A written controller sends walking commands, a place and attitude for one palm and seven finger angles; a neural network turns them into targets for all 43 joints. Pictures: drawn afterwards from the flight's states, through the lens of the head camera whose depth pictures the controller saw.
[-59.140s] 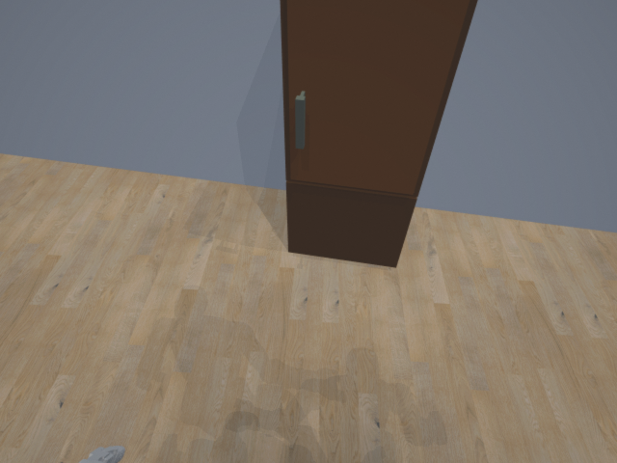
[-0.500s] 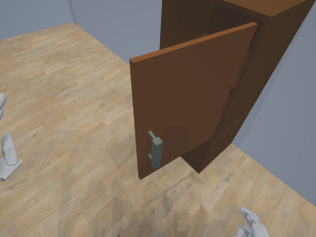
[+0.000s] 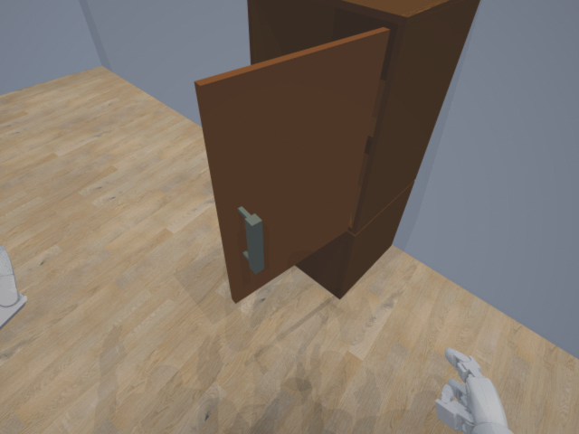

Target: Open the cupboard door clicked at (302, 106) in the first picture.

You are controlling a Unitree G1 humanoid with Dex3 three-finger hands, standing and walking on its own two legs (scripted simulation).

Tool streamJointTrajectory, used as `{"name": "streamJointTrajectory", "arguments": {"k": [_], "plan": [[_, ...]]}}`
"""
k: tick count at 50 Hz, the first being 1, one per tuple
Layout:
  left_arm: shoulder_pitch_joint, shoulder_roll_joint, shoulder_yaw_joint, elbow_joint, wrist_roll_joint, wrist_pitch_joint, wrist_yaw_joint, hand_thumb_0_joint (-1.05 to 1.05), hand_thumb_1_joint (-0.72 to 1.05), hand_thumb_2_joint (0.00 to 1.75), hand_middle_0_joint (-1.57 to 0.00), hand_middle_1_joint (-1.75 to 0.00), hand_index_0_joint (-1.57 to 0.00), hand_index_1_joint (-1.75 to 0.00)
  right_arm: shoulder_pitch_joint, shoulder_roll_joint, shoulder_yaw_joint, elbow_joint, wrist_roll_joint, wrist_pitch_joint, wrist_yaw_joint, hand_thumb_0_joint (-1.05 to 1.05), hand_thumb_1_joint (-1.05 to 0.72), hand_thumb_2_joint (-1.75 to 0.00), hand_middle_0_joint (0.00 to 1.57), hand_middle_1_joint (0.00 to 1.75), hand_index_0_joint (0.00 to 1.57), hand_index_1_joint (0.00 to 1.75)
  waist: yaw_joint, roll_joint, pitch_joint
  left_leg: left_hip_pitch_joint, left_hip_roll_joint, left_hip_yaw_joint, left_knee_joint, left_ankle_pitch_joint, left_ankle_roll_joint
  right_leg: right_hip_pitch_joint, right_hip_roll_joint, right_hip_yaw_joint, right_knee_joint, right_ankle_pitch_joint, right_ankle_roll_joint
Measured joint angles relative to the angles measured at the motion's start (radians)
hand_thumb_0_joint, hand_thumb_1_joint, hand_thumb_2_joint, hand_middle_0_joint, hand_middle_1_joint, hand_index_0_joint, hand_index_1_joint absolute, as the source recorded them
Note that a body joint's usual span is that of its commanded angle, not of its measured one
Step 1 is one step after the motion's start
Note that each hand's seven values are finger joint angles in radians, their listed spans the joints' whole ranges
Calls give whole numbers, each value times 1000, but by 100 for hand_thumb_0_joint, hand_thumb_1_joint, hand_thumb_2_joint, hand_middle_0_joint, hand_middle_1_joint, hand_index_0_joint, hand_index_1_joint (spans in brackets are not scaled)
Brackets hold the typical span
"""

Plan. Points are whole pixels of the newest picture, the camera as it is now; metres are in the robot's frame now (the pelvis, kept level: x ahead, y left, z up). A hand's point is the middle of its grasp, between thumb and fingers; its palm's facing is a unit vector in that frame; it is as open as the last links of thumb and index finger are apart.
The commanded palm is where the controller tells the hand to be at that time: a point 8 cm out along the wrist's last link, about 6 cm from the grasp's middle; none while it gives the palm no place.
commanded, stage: stop stepping back and stand still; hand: left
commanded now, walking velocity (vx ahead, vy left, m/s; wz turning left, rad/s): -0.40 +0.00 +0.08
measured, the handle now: (249, 240) +0.51 +0.13 -0.09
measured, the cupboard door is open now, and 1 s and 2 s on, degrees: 82 82 82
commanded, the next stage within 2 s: let the arm hang, fingers relaxed in 1.12 s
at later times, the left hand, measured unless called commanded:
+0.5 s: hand out of the picture +0.05 +0.27 +0.17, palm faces +0.57 -0.70 -0.42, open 7.4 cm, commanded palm -0.02 +0.29 +0.18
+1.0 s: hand out of the picture +0.04 +0.20 +0.16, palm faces +0.50 -0.72 -0.49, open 7.4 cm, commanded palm -0.01 +0.24 +0.18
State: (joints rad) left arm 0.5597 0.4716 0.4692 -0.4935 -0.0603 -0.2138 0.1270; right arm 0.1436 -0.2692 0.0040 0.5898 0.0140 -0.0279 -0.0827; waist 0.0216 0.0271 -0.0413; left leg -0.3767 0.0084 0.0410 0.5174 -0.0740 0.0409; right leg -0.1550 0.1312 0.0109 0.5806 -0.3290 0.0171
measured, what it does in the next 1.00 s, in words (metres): walks backwards: left foot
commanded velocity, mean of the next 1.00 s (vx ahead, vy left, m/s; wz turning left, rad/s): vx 0.15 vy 0.05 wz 0.00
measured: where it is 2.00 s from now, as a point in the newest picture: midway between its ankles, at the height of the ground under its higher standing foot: outside the picture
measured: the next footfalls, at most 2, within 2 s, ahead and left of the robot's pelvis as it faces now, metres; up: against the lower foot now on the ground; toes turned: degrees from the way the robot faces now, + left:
left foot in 0.44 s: -0.12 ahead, +0.12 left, +0.00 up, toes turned +6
left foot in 1.12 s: -0.09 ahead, +0.08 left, +0.00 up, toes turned +6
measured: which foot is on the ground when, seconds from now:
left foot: down 0.00-0.20, up 0.22-0.42, down 0.44-0.66, up 0.68-1.00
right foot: down 0.00-1.00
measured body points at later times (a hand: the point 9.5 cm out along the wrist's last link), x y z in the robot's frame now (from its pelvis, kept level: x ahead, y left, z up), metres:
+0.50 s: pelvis -0.14 -0.02 -0.01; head -0.16 -0.03 +0.44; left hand +0.02 +0.31 +0.19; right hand -0.02 -0.27 -0.11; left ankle -0.16 +0.12 -0.73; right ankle -0.11 -0.10 -0.73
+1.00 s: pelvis -0.13 -0.07 +0.01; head -0.12 -0.10 +0.46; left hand +0.01 +0.24 +0.19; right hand +0.05 -0.31 -0.08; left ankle -0.12 +0.08 -0.70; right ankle -0.12 -0.08 -0.73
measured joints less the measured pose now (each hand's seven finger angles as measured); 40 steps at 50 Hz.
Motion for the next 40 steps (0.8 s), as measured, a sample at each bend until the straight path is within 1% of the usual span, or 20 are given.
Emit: {"name": "streamJointTrajectory", "arguments": {"k": [1,2,5,7,9,10,12,14,16,19,22,24,27,29,31,32,34,36,38,40], "plan": [[-47,-8,-15,29,-5,8,3,1,89,89,-22,-30,-21,-30,-10,-3,-11,7,2,-5,-1,1,-90,-90,20,30,20,30,5,-10,15,10,-9,11,-26,-20,9,-35,-7,16,61,-47,16],[-91,-16,-29,60,-5,13,5,1,89,89,-22,-30,-21,-30,-22,-3,-18,10,0,-11,1,1,-90,-90,20,30,20,30,7,-23,34,11,-17,21,-45,-18,14,-75,-13,38,128,-105,18],[-151,-39,-66,109,2,49,5,1,89,90,-21,-30,-20,-30,-36,7,-25,-9,-15,-32,9,1,-90,-90,20,30,20,30,-14,-38,86,-7,-18,23,-85,44,15,-163,-24,51,260,-163,-5],[-114,-44,-84,81,5,78,1,1,89,90,-21,-30,-20,-30,-20,24,-25,-32,-16,-39,16,1,-90,-90,20,30,20,30,-39,-40,99,-32,-11,13,-93,69,9,-158,-47,23,229,-166,-24],[-39,-29,-87,10,9,94,-3,2,89,89,-21,-30,-20,-30,14,48,-21,-54,-14,-43,20,1,-90,-90,20,30,20,30,-59,-57,92,-81,-12,6,-65,24,-6,-110,-72,-9,130,-174,-43],[-1,-17,-80,-35,11,94,-4,2,89,89,-21,-30,-20,-30,30,58,-19,-61,-12,-44,21,1,-90,-90,20,30,20,30,-63,-66,92,-117,-13,2,-25,-42,-19,-100,-78,-21,79,-151,-61],[66,0,-68,-121,15,82,-2,2,89,89,-22,-30,-21,-30,60,74,-16,-40,-11,-41,23,1,-90,-90,20,30,20,30,-56,-81,100,-199,-28,-32,200,-206,-54,-122,-81,-41,69,-47,-89],[100,8,-56,-174,21,63,3,2,89,89,-22,-30,-21,-30,105,83,-14,14,-17,-35,23,1,-90,-90,20,30,20,30,-31,-101,70,-252,-47,-45,452,-239,-71,-131,-92,-43,42,-10,-98],[99,2,-29,-178,28,34,16,2,88,89,-22,-30,-22,-30,151,89,-9,61,-24,-30,16,1,-90,-90,20,30,20,30,-8,-112,24,-221,-34,-27,523,-232,-69,-127,-108,-44,-13,22,-96],[42,-13,5,-93,37,-7,40,1,88,89,-22,-30,-22,-30,203,81,-6,95,-23,-52,-4,1,-90,-90,20,30,20,30,0,-99,-34,-65,2,5,343,-285,-41,-135,-133,-62,-48,49,-86],[-56,-52,-9,38,42,-7,58,1,89,89,-22,-30,-21,-30,224,42,-12,97,-20,-86,-21,1,-90,-90,20,30,20,30,-21,-34,-55,122,32,1,59,-358,-3,-170,-137,-96,6,33,-64],[-111,-76,-22,123,42,8,63,1,89,89,-21,-30,-21,-30,198,40,-20,107,-17,-92,-24,1,-90,-90,20,30,20,30,-44,-30,-28,125,13,-9,42,-274,-20,-197,-149,-83,84,-17,-44],[-95,-98,-38,170,45,44,54,1,89,90,-21,-30,-20,-30,167,67,-9,108,-21,-99,-12,1,-90,-90,20,30,20,30,-59,-49,0,145,0,7,50,-243,-52,-226,-143,-68,196,-89,-22],[-60,-98,-58,137,52,60,40,2,89,90,-21,-30,-20,-30,161,91,2,100,-25,-111,-1,1,-90,-90,20,30,20,30,-68,-59,10,153,2,4,45,-239,-62,-221,-134,-79,206,-88,-16],[-25,-90,-76,71,58,59,32,2,89,90,-21,-30,-20,-30,160,107,15,86,-26,-123,8,1,-90,-90,20,30,20,30,-61,-67,21,150,11,2,58,-245,-73,-184,-128,-98,137,-61,-13],[-10,-84,-82,36,60,53,30,2,89,90,-21,-30,-20,-30,157,110,19,79,-26,-126,12,1,-90,-90,20,30,20,30,-55,-63,28,143,21,0,78,-256,-79,-166,-119,-107,98,-31,-34],[0,-70,-90,-18,67,34,26,2,89,89,-21,-30,-21,-30,143,107,18,74,-28,-123,16,1,-90,-90,20,30,20,30,-49,-36,45,109,45,-21,154,-317,-58,-159,-90,-134,83,0,-108],[-16,-50,-86,-36,65,8,24,2,89,89,-22,-30,-21,-30,125,104,7,85,-25,-110,20,1,-90,-90,20,30,20,30,-37,-38,50,29,25,-38,342,-367,-44,-157,-90,-149,72,6,-152],[-26,-48,-66,-16,60,-22,24,2,89,89,-22,-30,-21,-30,108,91,-2,95,-26,-96,22,1,-90,-90,20,30,20,30,-25,-40,47,-35,6,-36,492,-322,-45,-141,-92,-147,26,28,-159],[-20,-51,-38,31,53,-42,26,1,88,89,-22,-30,-21,-30,97,75,-9,91,-24,-83,20,1,-90,-90,20,30,20,30,-23,-35,37,-66,0,-20,533,-268,-51,-121,-91,-139,-30,56,-156]]}}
